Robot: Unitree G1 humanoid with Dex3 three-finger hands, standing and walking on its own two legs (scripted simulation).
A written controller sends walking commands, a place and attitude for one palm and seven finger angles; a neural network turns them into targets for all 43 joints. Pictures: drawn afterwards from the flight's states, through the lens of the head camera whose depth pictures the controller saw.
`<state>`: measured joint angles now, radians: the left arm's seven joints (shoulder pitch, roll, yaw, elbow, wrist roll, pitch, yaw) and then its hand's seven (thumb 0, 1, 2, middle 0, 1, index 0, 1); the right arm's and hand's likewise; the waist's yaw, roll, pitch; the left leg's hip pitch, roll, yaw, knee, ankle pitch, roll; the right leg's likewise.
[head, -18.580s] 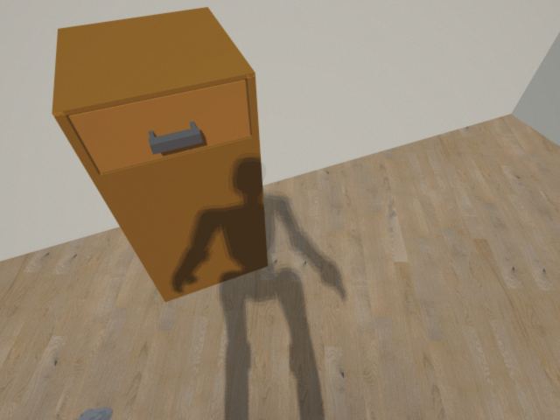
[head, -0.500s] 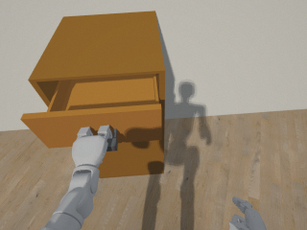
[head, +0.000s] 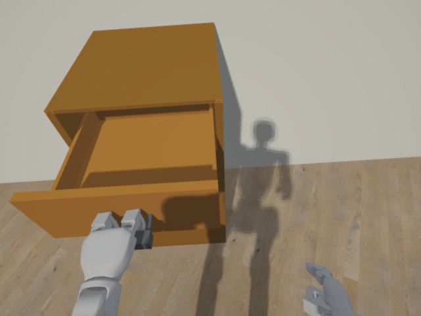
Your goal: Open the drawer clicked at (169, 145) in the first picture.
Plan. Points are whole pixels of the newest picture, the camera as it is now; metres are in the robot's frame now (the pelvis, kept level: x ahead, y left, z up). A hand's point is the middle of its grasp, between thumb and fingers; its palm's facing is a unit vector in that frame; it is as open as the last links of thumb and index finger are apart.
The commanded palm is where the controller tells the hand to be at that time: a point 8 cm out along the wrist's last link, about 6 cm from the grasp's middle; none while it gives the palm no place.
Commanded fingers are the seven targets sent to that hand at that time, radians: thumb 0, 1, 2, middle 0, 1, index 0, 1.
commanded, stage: pull the drawer open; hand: left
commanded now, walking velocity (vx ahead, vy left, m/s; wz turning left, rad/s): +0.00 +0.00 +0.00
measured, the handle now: (123, 230) +0.27 +0.20 +0.01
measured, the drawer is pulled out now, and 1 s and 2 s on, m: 0.24 0.30 0.30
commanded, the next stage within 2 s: open the thumb to release the handle in 0.44 s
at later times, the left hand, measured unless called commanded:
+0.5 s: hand (116, 293) +0.17 +0.19 -0.01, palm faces +0.02 -0.13 -0.99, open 5.9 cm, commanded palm +0.11 +0.20 +0.04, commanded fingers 0.00 0.90 0.90 -0.40 -1.35 -0.40 -1.35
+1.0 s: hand (117, 292) +0.17 +0.19 -0.01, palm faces +0.03 -0.12 -0.99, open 11.4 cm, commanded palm +0.13 +0.19 +0.04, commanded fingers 0.00 -0.50 0.30 -0.30 -1.20 -0.30 -1.20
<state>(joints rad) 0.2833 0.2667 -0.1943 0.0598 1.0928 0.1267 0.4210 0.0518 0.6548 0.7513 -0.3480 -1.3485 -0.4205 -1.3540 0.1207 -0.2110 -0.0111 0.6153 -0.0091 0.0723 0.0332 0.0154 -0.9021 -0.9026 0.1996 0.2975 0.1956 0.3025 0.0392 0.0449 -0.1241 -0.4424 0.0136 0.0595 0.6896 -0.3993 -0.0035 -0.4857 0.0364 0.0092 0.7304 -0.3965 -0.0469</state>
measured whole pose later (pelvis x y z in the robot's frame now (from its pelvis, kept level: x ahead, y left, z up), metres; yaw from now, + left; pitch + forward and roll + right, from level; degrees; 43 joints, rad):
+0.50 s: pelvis -0.01 -0.01 -0.01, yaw +0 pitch +9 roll +2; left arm 0.52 0.27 -0.18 -0.11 1.10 0.07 0.47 0.05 0.67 0.74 -0.28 -1.35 -0.42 -1.35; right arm 0.10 -0.21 0.00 0.58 -0.03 0.06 0.07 0.02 -0.90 -0.90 0.20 0.30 0.19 0.30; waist 0.05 0.05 -0.14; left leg -0.51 0.02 0.07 0.80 -0.44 -0.01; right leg -0.56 0.04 0.01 0.84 -0.43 -0.06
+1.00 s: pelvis -0.03 -0.01 +0.00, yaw +1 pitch +6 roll +2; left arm 0.36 0.27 -0.22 0.01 1.10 0.11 0.44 0.00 -0.13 0.46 -0.33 -1.26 -0.35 -1.25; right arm 0.09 -0.21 0.00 0.62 -0.02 0.05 0.00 0.02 -0.90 -0.90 0.20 0.30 0.20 0.30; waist 0.08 0.05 -0.10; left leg -0.46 0.01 0.04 0.73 -0.38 -0.01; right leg -0.50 0.04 -0.01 0.78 -0.38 -0.06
